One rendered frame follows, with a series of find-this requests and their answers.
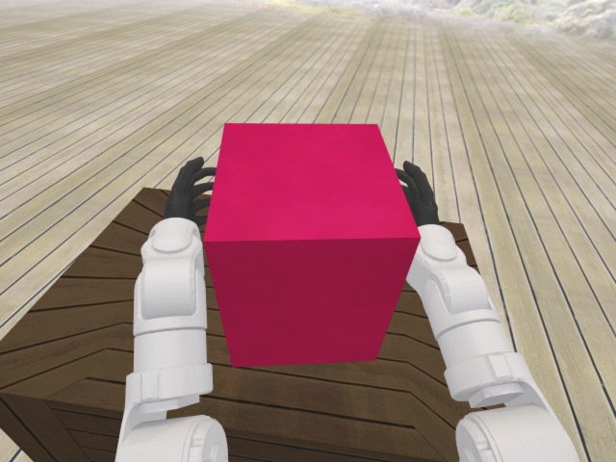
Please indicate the left robot upper arm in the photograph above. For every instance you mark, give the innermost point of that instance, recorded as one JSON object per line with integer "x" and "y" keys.
{"x": 188, "y": 439}

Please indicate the right robot upper arm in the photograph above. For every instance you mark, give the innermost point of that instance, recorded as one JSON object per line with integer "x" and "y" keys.
{"x": 519, "y": 433}

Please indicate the robot left forearm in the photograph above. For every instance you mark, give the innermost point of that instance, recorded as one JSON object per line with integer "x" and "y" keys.
{"x": 170, "y": 318}

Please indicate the pedestal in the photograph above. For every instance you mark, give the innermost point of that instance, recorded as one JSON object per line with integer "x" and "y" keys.
{"x": 63, "y": 371}

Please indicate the carton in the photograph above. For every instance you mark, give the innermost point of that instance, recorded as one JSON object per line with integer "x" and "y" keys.
{"x": 309, "y": 239}

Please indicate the left robot hand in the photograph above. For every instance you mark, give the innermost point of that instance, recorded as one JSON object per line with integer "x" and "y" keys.
{"x": 180, "y": 203}

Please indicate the robot right forearm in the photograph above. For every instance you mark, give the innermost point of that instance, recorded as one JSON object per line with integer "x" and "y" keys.
{"x": 482, "y": 367}

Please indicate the right robot hand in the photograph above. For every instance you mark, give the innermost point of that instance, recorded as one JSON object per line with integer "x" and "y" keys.
{"x": 419, "y": 195}

